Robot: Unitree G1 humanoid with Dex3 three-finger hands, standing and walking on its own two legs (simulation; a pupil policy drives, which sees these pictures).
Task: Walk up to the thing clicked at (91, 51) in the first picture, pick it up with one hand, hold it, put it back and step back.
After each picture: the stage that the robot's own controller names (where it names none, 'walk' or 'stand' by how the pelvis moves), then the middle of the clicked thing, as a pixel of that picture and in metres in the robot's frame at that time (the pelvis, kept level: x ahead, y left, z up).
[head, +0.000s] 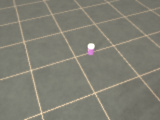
stand; (90, 49) +1.32 -0.13 -0.72
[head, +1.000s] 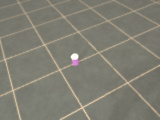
walk; (75, 60) +1.19 +0.16 -0.70
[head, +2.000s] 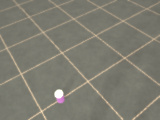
walk; (59, 96) +0.70 +0.26 -0.71
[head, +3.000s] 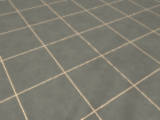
walk; out of the picture +0.45 +0.13 -0.70
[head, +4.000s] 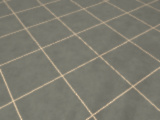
stand; out of the picture +0.39 +0.17 -0.72
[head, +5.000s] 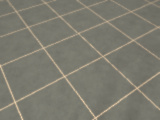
stand; out of the picture +0.36 +0.15 -0.72
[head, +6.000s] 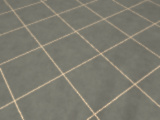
stand; out of the picture +0.37 +0.16 -0.72
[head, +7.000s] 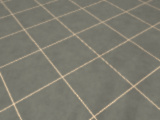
stand; out of the picture +0.37 +0.16 -0.73
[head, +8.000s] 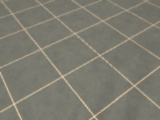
stand; out of the picture +0.37 +0.17 -0.73
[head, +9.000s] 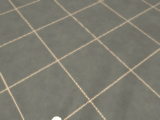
go down; out of the picture +0.38 +0.17 -0.70
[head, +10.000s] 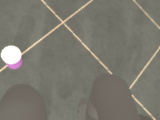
go down; (12, 58) +0.45 +0.21 -0.29
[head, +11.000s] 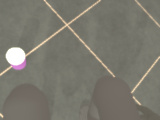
close in; (17, 59) +0.45 +0.21 -0.29
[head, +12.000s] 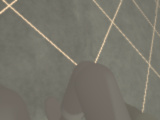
close in; out of the picture +0.44 +0.26 -0.23
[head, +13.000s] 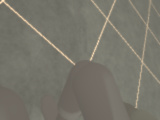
close; out of the picture +0.43 +0.26 -0.23
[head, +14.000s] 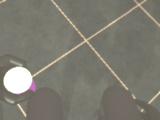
lift; (22, 84) +0.32 +0.21 -0.06
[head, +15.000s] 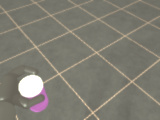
hold; (34, 94) +0.32 +0.16 +0.05
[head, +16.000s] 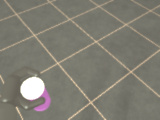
hold; (37, 95) +0.32 +0.16 +0.01
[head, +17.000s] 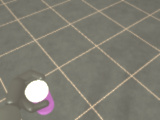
hold; (41, 98) +0.31 +0.15 +0.00
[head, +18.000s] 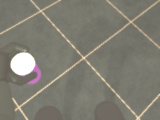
crouch; (27, 69) +0.40 +0.17 -0.07
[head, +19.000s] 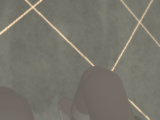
lower; out of the picture +0.43 +0.25 -0.20
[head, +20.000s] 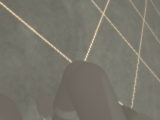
lower; out of the picture +0.44 +0.28 -0.24
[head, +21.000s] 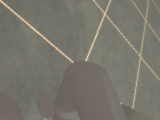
lower; out of the picture +0.44 +0.28 -0.24
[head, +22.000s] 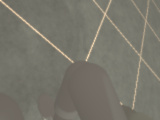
lower; out of the picture +0.44 +0.28 -0.24
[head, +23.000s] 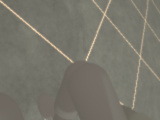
lower; out of the picture +0.43 +0.28 -0.24
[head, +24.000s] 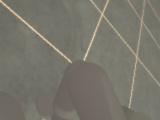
open; out of the picture +0.42 +0.26 -0.24
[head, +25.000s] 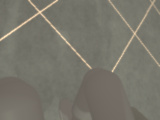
stand; out of the picture +0.43 +0.24 -0.26
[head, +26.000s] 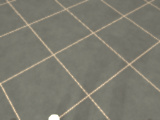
stand; out of the picture +0.38 +0.15 -0.62
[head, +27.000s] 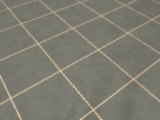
stand; out of the picture +0.38 +0.16 -0.67
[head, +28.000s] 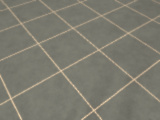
stand; out of the picture +0.38 +0.15 -0.67
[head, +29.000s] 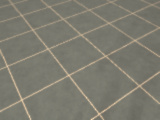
stand; out of the picture +0.40 +0.14 -0.72
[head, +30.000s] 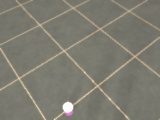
walk; (68, 109) +0.46 +0.12 -0.70
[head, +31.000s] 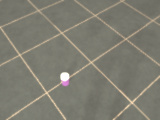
walk; (65, 79) +0.72 +0.11 -0.69
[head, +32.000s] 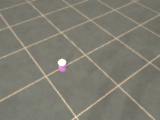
stand; (62, 65) +1.04 +0.16 -0.70
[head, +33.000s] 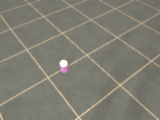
stand; (63, 66) +1.04 +0.17 -0.72
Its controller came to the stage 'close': yes
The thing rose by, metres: 0.72
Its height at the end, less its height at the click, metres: +0.00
